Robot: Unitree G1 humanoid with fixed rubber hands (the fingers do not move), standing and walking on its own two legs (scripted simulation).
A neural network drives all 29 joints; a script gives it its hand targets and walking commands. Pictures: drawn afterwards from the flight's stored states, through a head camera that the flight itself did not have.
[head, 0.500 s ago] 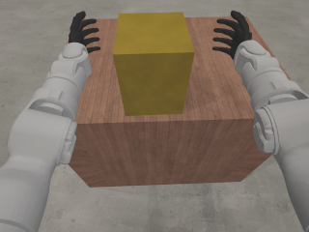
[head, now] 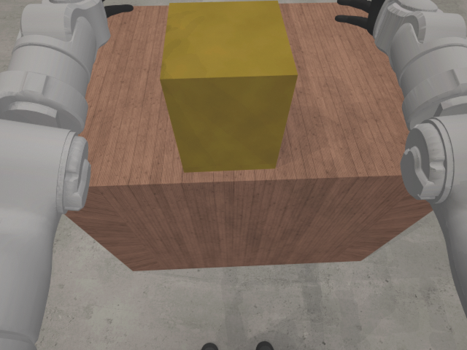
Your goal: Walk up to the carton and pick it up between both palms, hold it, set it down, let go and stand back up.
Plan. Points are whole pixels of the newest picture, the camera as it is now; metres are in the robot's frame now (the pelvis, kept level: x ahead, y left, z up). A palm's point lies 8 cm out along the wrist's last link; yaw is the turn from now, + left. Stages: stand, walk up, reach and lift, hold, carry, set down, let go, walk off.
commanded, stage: reach and lift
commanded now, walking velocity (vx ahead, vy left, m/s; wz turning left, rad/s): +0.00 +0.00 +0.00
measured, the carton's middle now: (227, 93) +0.57 +0.01 +0.06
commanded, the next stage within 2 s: none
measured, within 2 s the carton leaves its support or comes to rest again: neither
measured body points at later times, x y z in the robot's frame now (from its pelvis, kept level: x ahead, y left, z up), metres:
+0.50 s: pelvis +0.03 -0.01 +0.00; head +0.12 -0.03 +0.45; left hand +0.56 +0.18 +0.25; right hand +0.56 -0.20 +0.25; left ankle +0.02 +0.10 -0.74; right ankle +0.02 -0.12 -0.74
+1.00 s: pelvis +0.02 +0.00 +0.00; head +0.14 -0.02 +0.43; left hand +0.57 +0.16 +0.17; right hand +0.56 -0.19 +0.17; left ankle +0.02 +0.10 -0.74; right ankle +0.02 -0.12 -0.74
